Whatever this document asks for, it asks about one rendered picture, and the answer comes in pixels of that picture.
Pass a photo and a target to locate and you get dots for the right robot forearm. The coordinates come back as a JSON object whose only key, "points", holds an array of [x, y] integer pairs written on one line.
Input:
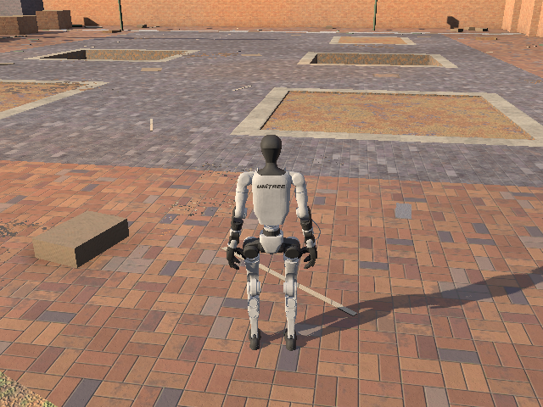
{"points": [[307, 230]]}

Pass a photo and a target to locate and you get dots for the right robot shin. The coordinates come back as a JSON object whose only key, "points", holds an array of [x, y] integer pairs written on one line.
{"points": [[291, 310]]}

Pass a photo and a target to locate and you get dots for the left robot shin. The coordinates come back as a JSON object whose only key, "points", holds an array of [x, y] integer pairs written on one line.
{"points": [[253, 310]]}

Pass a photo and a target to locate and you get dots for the robot shin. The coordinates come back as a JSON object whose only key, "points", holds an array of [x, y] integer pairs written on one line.
{"points": [[253, 310], [291, 310]]}

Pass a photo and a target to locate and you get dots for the robot left hand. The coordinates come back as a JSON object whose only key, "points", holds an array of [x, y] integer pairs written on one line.
{"points": [[231, 258]]}

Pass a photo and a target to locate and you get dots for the left robot upper arm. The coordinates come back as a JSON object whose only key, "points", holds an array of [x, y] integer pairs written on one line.
{"points": [[244, 180]]}

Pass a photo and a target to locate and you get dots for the left robot forearm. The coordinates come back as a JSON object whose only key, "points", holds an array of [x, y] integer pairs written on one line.
{"points": [[235, 232]]}

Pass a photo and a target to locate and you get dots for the robot right hand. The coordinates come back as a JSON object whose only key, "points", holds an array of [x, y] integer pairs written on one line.
{"points": [[312, 256]]}

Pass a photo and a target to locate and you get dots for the right robot upper arm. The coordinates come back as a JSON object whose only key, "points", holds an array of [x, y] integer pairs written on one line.
{"points": [[298, 180]]}

